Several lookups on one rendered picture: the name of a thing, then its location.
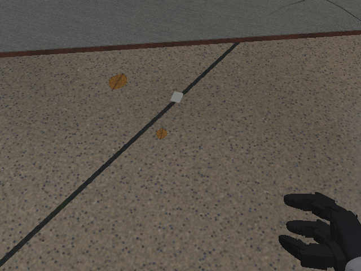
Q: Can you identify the right robot hand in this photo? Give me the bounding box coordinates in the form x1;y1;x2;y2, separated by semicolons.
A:
279;192;361;271

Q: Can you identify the right robot forearm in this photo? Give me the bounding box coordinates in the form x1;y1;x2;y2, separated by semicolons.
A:
345;257;361;271

